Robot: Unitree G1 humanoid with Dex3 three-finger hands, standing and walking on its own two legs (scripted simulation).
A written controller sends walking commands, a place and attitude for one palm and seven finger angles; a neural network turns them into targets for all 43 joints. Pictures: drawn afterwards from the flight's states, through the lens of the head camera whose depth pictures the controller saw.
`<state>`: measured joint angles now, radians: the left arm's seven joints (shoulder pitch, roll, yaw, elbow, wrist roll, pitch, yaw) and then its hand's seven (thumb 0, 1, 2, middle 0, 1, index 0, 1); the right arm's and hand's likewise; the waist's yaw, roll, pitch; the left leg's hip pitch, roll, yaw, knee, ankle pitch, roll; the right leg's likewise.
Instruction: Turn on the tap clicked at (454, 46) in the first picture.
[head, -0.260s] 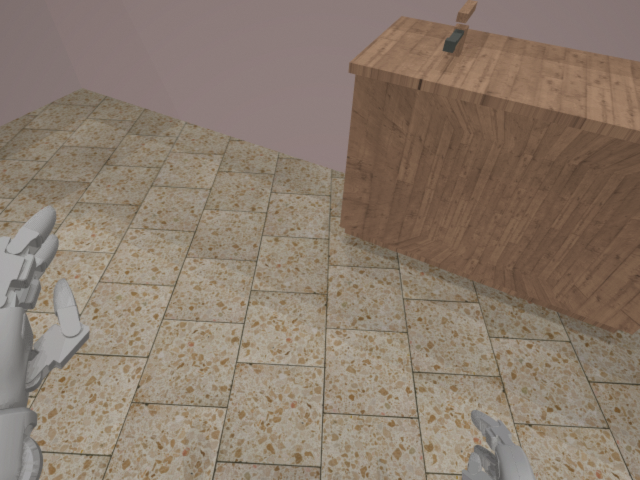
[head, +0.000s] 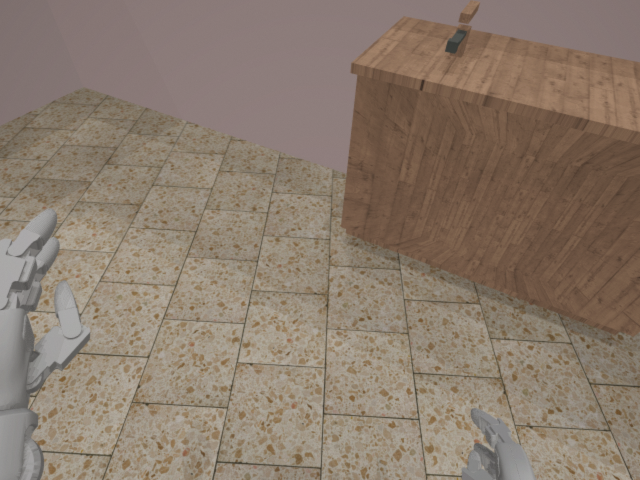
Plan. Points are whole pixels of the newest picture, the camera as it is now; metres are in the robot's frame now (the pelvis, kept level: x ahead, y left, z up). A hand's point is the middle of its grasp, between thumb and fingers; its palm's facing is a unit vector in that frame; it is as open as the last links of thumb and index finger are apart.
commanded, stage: look at it before walking up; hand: left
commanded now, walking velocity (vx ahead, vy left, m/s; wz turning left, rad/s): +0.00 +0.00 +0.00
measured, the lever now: (452, 45) +1.16 -0.28 +0.09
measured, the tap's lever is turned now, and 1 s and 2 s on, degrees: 0 0 0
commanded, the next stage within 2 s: walk to a spot facing it in 0.14 s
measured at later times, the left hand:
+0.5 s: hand (94, 316) +0.23 +0.24 +0.15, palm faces +0.43 -0.82 -0.37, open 7.5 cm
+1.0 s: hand (171, 198) +0.38 +0.21 +0.17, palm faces +0.34 -0.83 -0.43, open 7.5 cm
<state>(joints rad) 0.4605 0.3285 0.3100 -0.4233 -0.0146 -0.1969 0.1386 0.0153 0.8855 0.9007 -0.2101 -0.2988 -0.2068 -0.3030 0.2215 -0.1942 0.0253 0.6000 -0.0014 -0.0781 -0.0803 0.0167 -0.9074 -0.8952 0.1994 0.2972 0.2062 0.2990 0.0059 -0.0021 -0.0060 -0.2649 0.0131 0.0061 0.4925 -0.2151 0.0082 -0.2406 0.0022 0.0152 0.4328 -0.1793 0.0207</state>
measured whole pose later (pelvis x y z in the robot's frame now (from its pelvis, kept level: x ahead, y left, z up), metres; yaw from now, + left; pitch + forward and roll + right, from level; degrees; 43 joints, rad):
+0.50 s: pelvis +0.02 -0.01 -0.01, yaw +1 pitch -1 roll -1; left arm 0.47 0.34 0.33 -0.43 -0.01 -0.19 0.16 0.02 0.89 0.90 -0.21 -0.30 -0.21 -0.30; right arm 0.26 -0.19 0.02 0.61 -0.01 -0.07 -0.10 0.02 -0.91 -0.90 0.20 0.30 0.21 0.30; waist -0.01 0.01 -0.03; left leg -0.30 0.02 0.00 0.62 -0.30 0.01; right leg -0.28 0.01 -0.01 0.60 -0.35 -0.01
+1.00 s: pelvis +0.15 -0.01 +0.00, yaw -2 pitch +1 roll -1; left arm 0.49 0.36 0.35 -0.53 -0.01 -0.21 0.15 0.02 0.89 0.90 -0.21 -0.30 -0.20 -0.30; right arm 0.23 -0.13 0.03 0.61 -0.01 -0.10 -0.06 0.02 -0.91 -0.90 0.20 0.30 0.21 0.30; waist -0.01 0.01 0.03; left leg -0.12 0.10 0.16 0.45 -0.33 -0.02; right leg -0.54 -0.08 -0.14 0.90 -0.32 0.02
